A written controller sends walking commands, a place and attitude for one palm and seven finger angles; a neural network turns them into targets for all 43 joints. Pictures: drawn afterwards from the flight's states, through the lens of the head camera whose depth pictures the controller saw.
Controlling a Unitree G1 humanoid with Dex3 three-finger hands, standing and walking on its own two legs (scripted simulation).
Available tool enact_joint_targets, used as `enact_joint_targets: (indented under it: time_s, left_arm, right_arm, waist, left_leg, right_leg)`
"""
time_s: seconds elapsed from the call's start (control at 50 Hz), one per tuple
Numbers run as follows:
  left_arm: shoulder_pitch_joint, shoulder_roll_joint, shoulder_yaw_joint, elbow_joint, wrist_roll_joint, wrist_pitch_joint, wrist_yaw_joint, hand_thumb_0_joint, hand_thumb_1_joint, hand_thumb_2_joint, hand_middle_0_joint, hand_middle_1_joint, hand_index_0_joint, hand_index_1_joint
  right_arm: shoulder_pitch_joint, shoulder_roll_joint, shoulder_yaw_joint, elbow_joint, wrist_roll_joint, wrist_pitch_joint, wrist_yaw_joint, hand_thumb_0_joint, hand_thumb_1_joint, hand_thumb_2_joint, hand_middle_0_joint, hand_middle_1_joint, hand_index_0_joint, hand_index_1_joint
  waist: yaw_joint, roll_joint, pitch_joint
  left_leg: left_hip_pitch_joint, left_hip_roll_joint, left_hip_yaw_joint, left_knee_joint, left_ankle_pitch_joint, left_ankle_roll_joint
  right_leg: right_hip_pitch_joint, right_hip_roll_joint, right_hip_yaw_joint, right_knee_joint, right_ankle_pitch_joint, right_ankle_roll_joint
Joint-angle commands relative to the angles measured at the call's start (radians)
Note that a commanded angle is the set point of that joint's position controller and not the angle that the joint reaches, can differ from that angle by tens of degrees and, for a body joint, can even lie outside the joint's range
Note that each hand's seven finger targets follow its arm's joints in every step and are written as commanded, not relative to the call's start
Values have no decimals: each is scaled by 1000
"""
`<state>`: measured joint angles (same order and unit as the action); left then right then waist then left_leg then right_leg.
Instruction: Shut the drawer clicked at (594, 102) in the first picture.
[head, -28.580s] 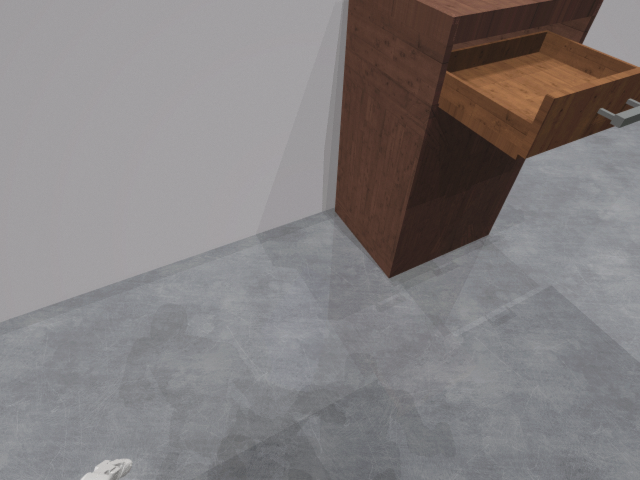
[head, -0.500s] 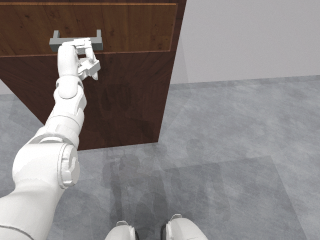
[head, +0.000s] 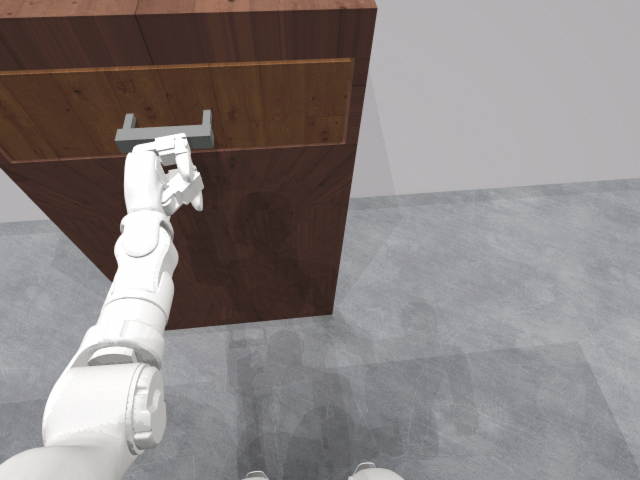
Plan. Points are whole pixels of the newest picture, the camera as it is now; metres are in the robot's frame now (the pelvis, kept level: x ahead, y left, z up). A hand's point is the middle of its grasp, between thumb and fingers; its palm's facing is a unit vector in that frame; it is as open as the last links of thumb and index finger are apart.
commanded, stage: draw the hand back to the body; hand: left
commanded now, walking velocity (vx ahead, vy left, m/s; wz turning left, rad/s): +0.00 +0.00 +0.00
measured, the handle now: (167, 128) +0.56 +0.18 +0.09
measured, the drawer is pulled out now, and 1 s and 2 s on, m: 0.00 0.00 0.00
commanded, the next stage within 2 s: step back with the hand held close in 1.30 s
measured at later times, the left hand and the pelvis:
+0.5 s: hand (110, 267) +0.32 +0.18 +0.14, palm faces +0.10 -0.99 -0.13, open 3.2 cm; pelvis +0.00 +0.00 +0.03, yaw +2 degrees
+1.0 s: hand out of the picture +0.21 +0.25 +0.18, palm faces +0.32 -0.89 -0.34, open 3.2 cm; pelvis +0.00 +0.02 +0.04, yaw +1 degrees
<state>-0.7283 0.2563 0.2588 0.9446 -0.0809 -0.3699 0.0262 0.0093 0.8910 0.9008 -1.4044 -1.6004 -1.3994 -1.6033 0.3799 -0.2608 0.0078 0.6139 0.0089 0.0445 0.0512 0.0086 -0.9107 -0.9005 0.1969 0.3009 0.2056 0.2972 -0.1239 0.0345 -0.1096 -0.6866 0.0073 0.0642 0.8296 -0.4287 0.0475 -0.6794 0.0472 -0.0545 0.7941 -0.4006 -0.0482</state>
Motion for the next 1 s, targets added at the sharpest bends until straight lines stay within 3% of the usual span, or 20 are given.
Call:
enact_joint_targets:
  time_s: [0.0,0.08,0.16,0.28,0.32,0.4,0.42,0.44,0.46,0.5,0.52,0.58,0.6,0.64,0.7,0.72,0.76,0.86,0.88,0.98]
  left_arm:
    - [-192,223,47,-437,-36,-52,-28,0,900,900,-1400,-1600,-1400,-1600]
    - [19,182,25,-572,-83,34,-74,0,900,900,-1400,-1600,-1400,-1600]
    - [76,152,-12,-667,-119,116,-113,0,900,900,-1400,-1600,-1400,-1600]
    - [163,144,-32,-898,-147,155,-141,0,900,900,-1400,-1600,-1400,-1600]
    - [180,149,-36,-936,-147,167,-147,0,900,900,-1400,-1600,-1400,-1600]
    - [285,166,-18,-963,-160,217,-160,0,900,900,-1400,-1600,-1400,-1600]
    - [337,237,-57,-1059,-61,204,-79,0,900,900,-1400,-1600,-1400,-1600]
    - [414,173,-87,-1045,-52,216,-42,0,900,900,-1400,-1600,-1400,-1600]
    - [449,161,-94,-1054,-49,225,-25,0,900,900,-1400,-1600,-1400,-1600]
    - [487,189,-77,-1093,-37,237,1,0,900,900,-1400,-1600,-1400,-1600]
    - [499,191,-72,-1108,-31,239,12,0,900,900,-1400,-1600,-1400,-1600]
    - [533,201,-54,-1195,-18,239,38,0,900,900,-1400,-1600,-1400,-1600]
    - [561,228,-31,-1223,-17,240,45,0,900,900,-1400,-1600,-1400,-1600]
    - [596,213,-39,-1305,-11,233,54,0,900,900,-1400,-1600,-1400,-1600]
    - [712,220,-22,-1366,-6,230,64,0,900,900,-1400,-1600,-1400,-1600]
    - [751,216,-17,-1383,-6,230,65,0,900,900,-1400,-1600,-1400,-1600]
    - [837,209,-6,-1402,-5,230,67,0,900,900,-1400,-1600,-1400,-1600]
    - [975,205,22,-1467,-2,230,65,0,900,900,-1400,-1600,-1400,-1600]
    - [1006,206,35,-1469,-4,231,66,0,900,900,-1400,-1600,-1400,-1600]
    - [1099,251,102,-1600,-1,211,77,0,900,900,-1400,-1600,-1400,-1600]
  right_arm:
    - [94,-143,-58,-123,16,-33,-4,0,-900,-900,200,300,200,300]
    - [32,-135,-54,-157,40,-45,-8,0,-900,-900,200,300,200,300]
    - [-41,-137,-44,-173,58,-60,-32,0,-900,-900,200,300,200,300]
    - [-122,-124,-32,-187,62,-108,-58,0,-900,-900,200,300,200,300]
    - [-145,-121,-26,-187,61,-123,-65,0,-900,-900,200,300,200,300]
    - [-204,-124,-14,-200,65,-144,-77,0,-900,-900,200,300,200,300]
    - [-253,-107,-19,-186,53,-125,-85,0,-900,-900,200,300,200,300]
    - [-263,-97,-14,-195,50,-117,-91,0,-900,-900,200,300,200,300]
    - [-273,-97,-9,-200,50,-114,-94,0,-900,-900,200,300,200,300]
    - [-290,-100,-6,-187,47,-104,-101,0,-900,-900,200,300,200,300]
    - [-297,-94,2,-189,45,-97,-104,0,-900,-900,200,300,200,300]
    - [-315,-85,9,-189,36,-99,-110,0,-900,-900,200,300,200,300]
    - [-323,-90,7,-184,32,-101,-113,0,-900,-900,200,300,200,300]
    - [-326,-80,13,-190,28,-108,-113,0,-900,-900,200,300,200,300]
    - [-327,-85,10,-179,16,-124,-110,0,-900,-900,200,300,200,300]
    - [-327,-82,11,-180,16,-126,-107,0,-900,-900,200,300,200,300]
    - [-325,-82,8,-175,11,-129,-103,0,-900,-900,200,300,200,300]
    - [-327,-85,-3,-170,9,-130,-94,0,-900,-900,200,300,200,300]
    - [-327,-85,-5,-169,8,-130,-94,0,-900,-900,200,300,200,300]
    - [-324,-82,-12,-174,7,-151,-95,0,-900,-900,200,300,200,300]
  waist:
    - [76,47,-548]
    - [85,-63,-408]
    - [69,-68,-273]
    - [81,5,-299]
    - [80,5,-271]
    - [102,-22,-198]
    - [137,-17,-145]
    - [123,-35,-95]
    - [126,-56,-70]
    - [132,-59,-50]
    - [133,-23,-43]
    - [135,5,-32]
    - [143,-11,-39]
    - [145,53,-60]
    - [156,20,-52]
    - [158,39,-46]
    - [160,-4,-22]
    - [164,2,36]
    - [166,-22,48]
    - [179,39,14]
  left_leg:
    - [355,-9,-62,-64,677,-5]
    - [291,-12,-33,-112,605,7]
    - [297,-19,-35,-159,456,9]
    - [393,-23,-50,-181,481,7]
    - [417,-20,-59,-195,467,7]
    - [404,-21,-72,-231,386,4]
    - [454,-13,-69,-287,351,1]
    - [457,-10,-65,-310,311,2]
    - [451,-8,-74,-322,286,2]
    - [476,1,-75,-350,288,5]
    - [495,-3,-72,-366,280,4]
    - [547,2,-80,-403,280,2]
    - [557,4,-81,-409,293,5]
    - [606,5,-88,-429,333,0]
    - [627,14,-100,-446,393,-4]
    - [635,13,-98,-453,411,-5]
    - [629,16,-100,-457,437,-8]
    - [620,24,-102,-470,446,-14]
    - [610,25,-106,-471,443,-13]
    - [621,31,-115,-470,454,-21]
  right_leg:
    - [364,-8,61,-61,687,25]
    - [453,-22,62,-110,792,45]
    - [424,-23,60,-170,665,49]
    - [463,-35,62,-188,669,47]
    - [448,-33,56,-201,616,41]
    - [442,-34,50,-232,495,34]
    - [450,-60,90,-293,420,28]
    - [448,-62,85,-321,372,33]
    - [446,-63,82,-334,339,33]
    - [477,-59,80,-357,321,27]
    - [486,-60,86,-371,309,26]
    - [510,-59,76,-395,291,20]
    - [527,-55,78,-406,296,20]
    - [551,-56,70,-409,321,14]
    - [575,-50,60,-420,352,11]
    - [583,-51,63,-425,363,11]
    - [592,-50,56,-428,382,12]
    - [583,-49,52,-442,366,13]
    - [584,-48,50,-443,362,13]
    - [600,-50,55,-440,351,13]
